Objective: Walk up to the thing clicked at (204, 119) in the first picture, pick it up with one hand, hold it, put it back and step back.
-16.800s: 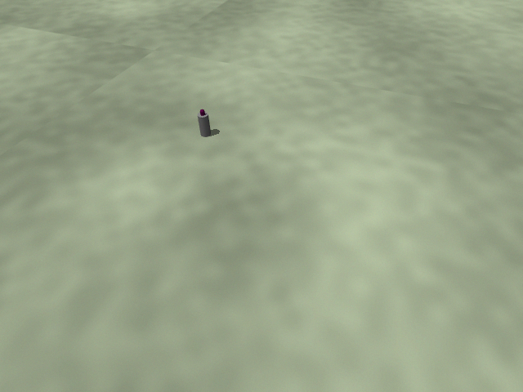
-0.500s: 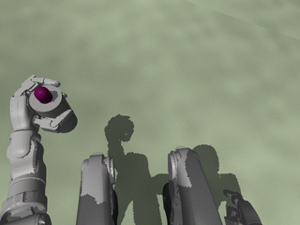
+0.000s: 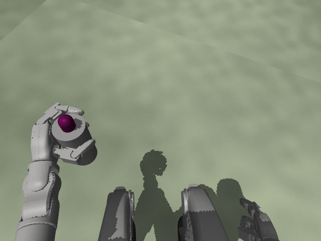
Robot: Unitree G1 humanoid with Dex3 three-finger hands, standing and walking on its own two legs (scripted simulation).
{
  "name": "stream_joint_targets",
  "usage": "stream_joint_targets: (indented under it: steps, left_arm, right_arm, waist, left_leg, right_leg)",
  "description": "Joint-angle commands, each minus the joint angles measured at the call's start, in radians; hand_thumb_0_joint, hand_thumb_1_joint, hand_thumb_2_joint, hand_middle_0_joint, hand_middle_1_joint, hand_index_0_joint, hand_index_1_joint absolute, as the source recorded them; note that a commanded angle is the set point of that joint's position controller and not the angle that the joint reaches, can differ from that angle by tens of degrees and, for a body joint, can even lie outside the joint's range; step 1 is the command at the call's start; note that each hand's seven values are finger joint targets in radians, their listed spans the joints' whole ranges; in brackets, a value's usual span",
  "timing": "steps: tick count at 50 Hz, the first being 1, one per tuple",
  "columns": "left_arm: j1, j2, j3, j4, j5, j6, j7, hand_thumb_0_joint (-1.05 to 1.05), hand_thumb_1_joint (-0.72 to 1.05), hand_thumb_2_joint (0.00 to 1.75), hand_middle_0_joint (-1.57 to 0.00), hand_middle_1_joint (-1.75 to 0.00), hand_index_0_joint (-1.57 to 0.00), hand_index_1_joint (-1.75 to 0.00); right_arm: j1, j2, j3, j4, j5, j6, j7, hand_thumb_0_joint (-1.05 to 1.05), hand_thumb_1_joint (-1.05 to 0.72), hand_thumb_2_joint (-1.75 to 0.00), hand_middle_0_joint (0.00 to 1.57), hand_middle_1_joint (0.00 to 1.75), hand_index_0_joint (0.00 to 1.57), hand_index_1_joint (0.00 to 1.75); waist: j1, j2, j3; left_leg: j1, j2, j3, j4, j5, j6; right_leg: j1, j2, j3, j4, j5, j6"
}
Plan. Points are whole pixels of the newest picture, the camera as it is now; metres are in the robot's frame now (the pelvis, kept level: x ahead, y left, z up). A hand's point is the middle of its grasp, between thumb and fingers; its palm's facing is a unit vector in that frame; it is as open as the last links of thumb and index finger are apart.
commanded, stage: lift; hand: left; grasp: from the side
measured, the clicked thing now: (75, 138) +0.37 +0.20 -0.01
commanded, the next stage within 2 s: hold in 1.26 s
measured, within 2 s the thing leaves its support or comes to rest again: neither
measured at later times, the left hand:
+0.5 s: hand (49, 120) +0.35 +0.20 +0.13, palm faces +0.12 -0.99 -0.05, open 9.5 cm
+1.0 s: hand (47, 92) +0.37 +0.18 +0.18, palm faces +0.11 -0.99 -0.05, open 9.5 cm
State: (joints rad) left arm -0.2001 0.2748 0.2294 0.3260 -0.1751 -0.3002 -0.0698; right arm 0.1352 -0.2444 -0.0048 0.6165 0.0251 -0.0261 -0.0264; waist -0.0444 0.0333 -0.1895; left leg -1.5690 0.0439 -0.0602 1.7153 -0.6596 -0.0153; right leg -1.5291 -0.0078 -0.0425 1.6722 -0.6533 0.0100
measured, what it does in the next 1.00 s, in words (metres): rises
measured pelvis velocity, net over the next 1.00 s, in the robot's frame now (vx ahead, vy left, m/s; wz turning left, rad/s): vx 0.04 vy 0.00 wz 0.03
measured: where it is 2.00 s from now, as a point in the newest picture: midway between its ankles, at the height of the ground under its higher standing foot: outside the picture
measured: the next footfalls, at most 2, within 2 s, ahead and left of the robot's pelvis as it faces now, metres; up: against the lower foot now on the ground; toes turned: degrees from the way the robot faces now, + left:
none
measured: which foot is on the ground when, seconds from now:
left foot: down 0.00-1.00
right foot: down 0.00-1.00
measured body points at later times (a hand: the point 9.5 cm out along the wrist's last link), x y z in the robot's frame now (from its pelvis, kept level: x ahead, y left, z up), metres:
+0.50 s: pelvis +0.02 +0.00 +0.11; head +0.11 +0.02 +0.55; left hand +0.34 +0.25 +0.14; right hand +0.17 -0.24 +0.00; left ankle +0.05 +0.13 -0.52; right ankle +0.06 -0.13 -0.52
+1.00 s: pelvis +0.04 +0.00 +0.16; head +0.11 +0.01 +0.60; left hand +0.36 +0.23 +0.19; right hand +0.18 -0.24 +0.05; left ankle +0.05 +0.13 -0.52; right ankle +0.06 -0.13 -0.52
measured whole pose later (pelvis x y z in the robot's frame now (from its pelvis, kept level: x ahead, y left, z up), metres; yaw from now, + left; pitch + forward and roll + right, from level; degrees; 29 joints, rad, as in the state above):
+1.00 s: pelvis +0.04 +0.00 +0.16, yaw +2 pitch +12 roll -2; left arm -0.12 0.22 0.13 0.42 -0.16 -0.32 -0.05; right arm 0.23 -0.22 0.02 0.65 0.01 -0.04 -0.04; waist -0.04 0.02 -0.08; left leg -0.77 0.04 -0.03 1.04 -0.48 -0.02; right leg -0.74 -0.01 -0.04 1.00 -0.48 0.01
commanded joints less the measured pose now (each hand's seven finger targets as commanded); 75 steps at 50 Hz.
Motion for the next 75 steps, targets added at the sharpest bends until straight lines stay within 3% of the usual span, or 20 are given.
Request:
stream_joint_targets:
  steps: [1,5,6,7,11,14,16,18,21,27,33,34,39,45,48,50,51,61,63,75]
  left_arm:
    - [-0.244,0.204,0.061,-0.425,-0.027,-0.11,0.028,0.0,0.17,1.26,-1.21,-1.38,-1.23,-1.37]
    - [-0.167,0.104,0.033,-0.277,-0.051,-0.089,0.045,0.0,0.12,1.25,-1.21,-1.38,-1.23,-1.38]
    - [-0.242,0.132,0.047,-0.31,-0.051,-0.098,0.045,0.0,0.12,1.24,-1.21,-1.38,-1.24,-1.37]
    - [-0.221,0.145,0.062,-0.276,-0.045,-0.097,0.049,0.0,0.13,1.24,-1.22,-1.38,-1.23,-1.37]
    - [-0.243,0.141,-0.001,-0.25,-0.001,-0.105,0.031,0.0,0.16,1.23,-1.22,-1.37,-1.24,-1.36]
    - [-0.258,0.168,0.027,-0.289,-0.013,-0.118,0.017,0.0,0.19,1.23,-1.24,-1.37,-1.26,-1.37]
    - [-0.238,0.127,-0.007,-0.286,-0.03,-0.117,0.001,0.0,0.16,1.22,-1.24,-1.37,-1.26,-1.37]
    - [-0.202,0.115,-0.001,-0.233,-0.035,-0.112,0.002,0.0,0.19,1.24,-1.26,-1.39,-1.28,-1.38]
    - [-0.249,0.136,0.017,-0.293,-0.04,-0.136,0.015,0.0,0.15,1.21,-1.23,-1.36,-1.25,-1.36]
    - [-0.281,0.124,-0.01,-0.282,-0.024,-0.168,0.024,0.0,0.13,1.22,-1.23,-1.36,-1.25,-1.36]
    - [-0.249,0.11,-0.033,-0.298,-0.029,-0.153,0.019,0.0,0.16,1.22,-1.23,-1.36,-1.24,-1.36]
    - [-0.266,0.119,-0.018,-0.309,-0.03,-0.151,0.024,0.0,0.17,1.23,-1.23,-1.37,-1.24,-1.37]
    - [-0.24,0.106,-0.023,-0.272,-0.031,-0.13,0.031,0.0,0.17,1.24,-1.23,-1.37,-1.24,-1.37]
    - [-0.233,0.087,-0.026,-0.209,-0.015,-0.136,0.029,0.0,0.2,1.26,-1.23,-1.39,-1.25,-1.39]
    - [-0.236,0.107,-0.013,-0.24,-0.017,-0.144,0.025,0.0,0.18,1.25,-1.21,-1.37,-1.23,-1.37]
    - [-0.234,0.082,-0.027,-0.236,-0.029,-0.147,0.015,0.0,0.19,1.26,-1.23,-1.39,-1.25,-1.39]
    - [-0.278,0.112,-0.006,-0.273,-0.031,-0.154,0.016,0.0,0.19,1.26,-1.22,-1.38,-1.23,-1.38]
    - [-0.277,0.097,-0.015,-0.254,-0.031,-0.165,0.017,0.0,0.2,1.25,-1.21,-1.37,-1.22,-1.37]
    - [-0.265,0.087,-0.026,-0.233,-0.026,-0.163,0.015,0.0,0.22,1.26,-1.22,-1.38,-1.23,-1.38]
    - [-0.255,0.067,-0.034,-0.198,-0.025,-0.163,0.018,0.0,0.14,1.17,-1.24,-1.36,-1.25,-1.36]
  right_arm:
    - [0.097,-0.137,-0.051,-0.083,0.004,-0.041,-0.026,0.0,-0.9,-0.9,0.2,0.3,0.2,0.3]
    - [0.081,-0.124,-0.043,-0.077,0.008,-0.058,-0.028,0.0,-0.9,-0.9,0.2,0.3,0.2,0.3]
    - [0.08,-0.126,-0.043,-0.078,0.007,-0.059,-0.029,0.0,-0.9,-0.9,0.2,0.3,0.2,0.3]
    - [0.085,-0.13,-0.048,-0.077,0.009,-0.059,-0.03,0.0,-0.9,-0.9,0.2,0.3,0.2,0.3]
    - [0.08,-0.132,-0.047,-0.082,0.002,-0.062,-0.029,0.0,-0.89,-0.89,0.2,0.3,0.2,0.3]
    - [0.088,-0.134,-0.045,-0.089,0.001,-0.063,-0.023,0.0,-0.9,-0.9,0.2,0.3,0.2,0.3]
    - [0.086,-0.131,-0.038,-0.096,0.001,-0.065,-0.018,0.0,-0.9,-0.9,0.2,0.3,0.2,0.3]
    - [0.082,-0.131,-0.038,-0.094,0.002,-0.07,-0.019,0.0,-0.91,-0.9,0.2,0.3,0.2,0.3]
    - [0.073,-0.121,-0.032,-0.093,0.0,-0.076,-0.019,0.0,-0.91,-0.9,0.2,0.3,0.2,0.3]
    - [0.074,-0.119,-0.028,-0.087,-0.009,-0.084,-0.023,0.0,-0.91,-0.9,0.2,0.3,0.2,0.3]
    - [0.101,-0.116,-0.023,-0.08,-0.01,-0.077,-0.03,0.0,-0.91,-0.9,0.2,0.3,0.2,0.3]
    - [0.109,-0.114,-0.023,-0.074,-0.011,-0.075,-0.031,0.0,-0.91,-0.9,0.2,0.3,0.2,0.3]
    - [0.111,-0.102,-0.019,-0.062,-0.011,-0.065,-0.038,0.0,-0.91,-0.9,0.2,0.3,0.2,0.3]
    - [0.097,-0.102,-0.026,-0.076,-0.016,-0.055,-0.031,0.0,-0.9,-0.9,0.2,0.3,0.2,0.3]
    - [0.102,-0.102,-0.027,-0.08,-0.017,-0.05,-0.029,0.0,-0.9,-0.9,0.2,0.3,0.2,0.3]
    - [0.099,-0.104,-0.026,-0.089,-0.016,-0.051,-0.028,0.0,-0.91,-0.9,0.2,0.3,0.2,0.3]
    - [0.104,-0.106,-0.028,-0.084,-0.018,-0.05,-0.028,0.0,-0.91,-0.9,0.2,0.3,0.2,0.3]
    - [0.113,-0.104,-0.025,-0.074,-0.024,-0.045,-0.037,0.0,-0.91,-0.9,0.2,0.3,0.2,0.3]
    - [0.108,-0.105,-0.027,-0.07,-0.025,-0.043,-0.036,0.0,-0.9,-0.9,0.2,0.3,0.2,0.3]
    - [0.101,-0.109,-0.035,-0.076,-0.022,-0.032,-0.021,0.0,-0.93,-0.9,0.2,0.3,0.2,0.3]
  waist:
    - [0.01,0.101,-0.58]
    - [-0.018,0.016,-0.436]
    - [-0.024,0.037,-0.423]
    - [-0.018,0.019,-0.411]
    - [-0.011,0.081,-0.342]
    - [0.017,0.108,-0.38]
    - [0.012,0.107,-0.39]
    - [0.008,0.085,-0.362]
    - [0.011,0.089,-0.347]
    - [0.002,0.076,-0.296]
    - [0.005,0.07,-0.324]
    - [0.01,0.069,-0.335]
    - [0.002,0.013,-0.283]
    - [0.005,0.029,-0.207]
    - [0.02,0.046,-0.256]
    - [0.011,0.037,-0.257]
    - [0.013,0.056,-0.273]
    - [-0.003,0.021,-0.257]
    - [0.002,0.032,-0.211]
    - [0.012,0.035,-0.193]
  left_leg:
    - [0.607,-0.03,-0.012,-0.325,0.336,0.031]
    - [0.558,-0.035,-0.001,-0.387,0.296,0.041]
    - [0.561,-0.034,-0.001,-0.404,0.28,0.039]
    - [0.578,-0.033,0.001,-0.415,0.292,0.04]
    - [0.694,-0.026,-0.007,-0.506,0.297,0.024]
    - [0.795,-0.024,-0.018,-0.565,0.334,0.014]
    - [0.839,-0.027,-0.018,-0.598,0.357,0.012]
    - [0.834,-0.029,-0.01,-0.617,0.336,0.016]
    - [0.845,-0.034,0.0,-0.654,0.302,0.016]
    - [0.888,-0.034,-0.001,-0.718,0.284,0.017]
    - [0.971,-0.04,0.014,-0.745,0.387,0.016]
    - [0.984,-0.038,0.013,-0.75,0.396,0.015]
    - [0.97,-0.038,0.03,-0.762,0.456,0.025]
    - [0.996,-0.038,0.032,-0.822,0.424,0.019]
    - [1.036,-0.04,0.037,-0.831,0.468,0.016]
    - [1.058,-0.038,0.034,-0.84,0.495,0.017]
    - [1.065,-0.039,0.035,-0.839,0.501,0.017]
    - [1.096,-0.043,0.049,-0.859,0.532,0.026]
    - [1.09,-0.044,0.051,-0.873,0.514,0.023]
    - [1.16,-0.034,0.039,-0.919,0.561,0.013]
  right_leg:
    - [0.398,0.028,0.008,-0.309,0.336,-0.034]
    - [0.49,0.03,0.011,-0.397,0.338,-0.027]
    - [0.498,0.03,0.011,-0.408,0.327,-0.029]
    - [0.523,0.028,0.013,-0.428,0.338,-0.027]
    - [0.51,0.022,0.004,-0.479,0.32,-0.035]
    - [0.567,0.023,-0.005,-0.514,0.337,-0.039]
    - [0.612,0.027,-0.011,-0.539,0.357,-0.038]
    - [0.641,0.026,-0.008,-0.573,0.35,-0.036]
    - [0.68,0.025,-0.002,-0.612,0.33,-0.033]
    - [0.712,0.024,-0.003,-0.662,0.32,-0.032]
    - [0.821,0.026,-0.001,-0.711,0.414,-0.032]
    - [0.836,0.026,0.0,-0.719,0.424,-0.031]
    - [0.913,0.025,0.01,-0.767,0.503,-0.019]
    - [0.918,0.025,0.002,-0.8,0.459,-0.025]
    - [0.97,0.024,0.006,-0.81,0.496,-0.025]
    - [0.989,0.028,0.004,-0.814,0.522,-0.024]
    - [0.999,0.026,0.008,-0.818,0.53,-0.025]
    - [1.06,0.021,0.022,-0.863,0.592,-0.014]
    - [1.047,0.021,0.022,-0.873,0.569,-0.016]
    - [1.072,0.027,0.005,-0.891,0.567,-0.023]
